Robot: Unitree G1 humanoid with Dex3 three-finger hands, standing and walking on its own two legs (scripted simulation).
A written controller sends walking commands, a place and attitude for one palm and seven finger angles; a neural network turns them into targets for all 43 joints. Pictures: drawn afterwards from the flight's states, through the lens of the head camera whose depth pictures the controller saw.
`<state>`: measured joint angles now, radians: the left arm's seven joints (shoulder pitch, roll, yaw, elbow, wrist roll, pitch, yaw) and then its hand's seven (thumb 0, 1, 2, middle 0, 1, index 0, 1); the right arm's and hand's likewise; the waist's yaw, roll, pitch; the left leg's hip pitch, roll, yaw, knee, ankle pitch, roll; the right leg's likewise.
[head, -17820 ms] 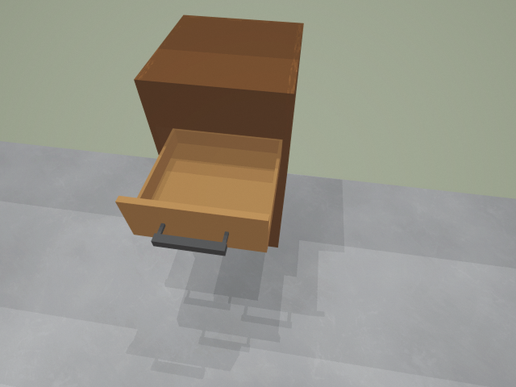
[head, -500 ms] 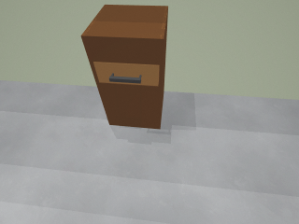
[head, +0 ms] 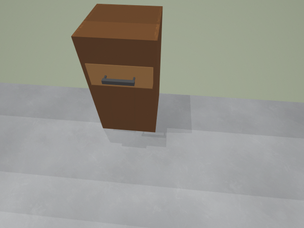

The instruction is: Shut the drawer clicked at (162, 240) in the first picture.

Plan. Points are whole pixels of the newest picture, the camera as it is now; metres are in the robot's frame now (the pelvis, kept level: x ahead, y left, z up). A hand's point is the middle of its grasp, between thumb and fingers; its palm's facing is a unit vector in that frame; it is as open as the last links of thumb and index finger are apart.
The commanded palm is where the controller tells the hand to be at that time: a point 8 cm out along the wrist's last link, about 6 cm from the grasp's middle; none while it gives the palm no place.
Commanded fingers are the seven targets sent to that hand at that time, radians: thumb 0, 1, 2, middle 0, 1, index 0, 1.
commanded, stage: look to check the result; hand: left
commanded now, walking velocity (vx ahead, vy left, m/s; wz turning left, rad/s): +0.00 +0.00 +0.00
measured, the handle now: (119, 79) +0.91 +0.23 -0.22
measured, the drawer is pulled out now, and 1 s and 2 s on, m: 0.00 0.00 0.00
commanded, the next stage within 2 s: stand and wait in 0.50 s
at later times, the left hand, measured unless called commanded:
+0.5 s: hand out of the picture -0.01 +0.14 -0.17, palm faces +0.04 -0.98 -0.17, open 7.4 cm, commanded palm none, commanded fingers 0.00 0.90 0.90 -0.20 -0.30 -0.20 -0.30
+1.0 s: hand out of the picture +0.00 +0.15 -0.17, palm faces +0.04 -0.98 -0.20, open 7.4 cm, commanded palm none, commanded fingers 0.00 0.90 0.90 -0.20 -0.30 -0.20 -0.30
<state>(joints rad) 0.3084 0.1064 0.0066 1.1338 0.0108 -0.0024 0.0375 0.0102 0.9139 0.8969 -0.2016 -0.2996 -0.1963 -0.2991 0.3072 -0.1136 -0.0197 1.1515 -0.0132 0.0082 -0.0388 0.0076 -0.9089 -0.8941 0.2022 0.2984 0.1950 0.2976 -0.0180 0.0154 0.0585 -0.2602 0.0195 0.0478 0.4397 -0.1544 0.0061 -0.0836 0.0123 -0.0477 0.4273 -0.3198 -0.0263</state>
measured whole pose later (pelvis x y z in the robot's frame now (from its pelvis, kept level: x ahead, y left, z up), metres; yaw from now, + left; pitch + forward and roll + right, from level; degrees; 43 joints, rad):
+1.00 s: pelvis +0.02 -0.01 +0.00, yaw +0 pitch -2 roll +0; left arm 0.31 0.12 0.02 1.13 0.01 -0.01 0.04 0.01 0.91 0.90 -0.20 -0.30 -0.20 -0.30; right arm 0.27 -0.13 -0.02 1.15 -0.01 0.00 -0.04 0.01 -0.91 -0.89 0.20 0.30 0.20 0.30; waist -0.01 0.02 0.06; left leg -0.22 0.03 0.05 0.43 -0.18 -0.01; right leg -0.03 0.03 -0.04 0.39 -0.33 -0.04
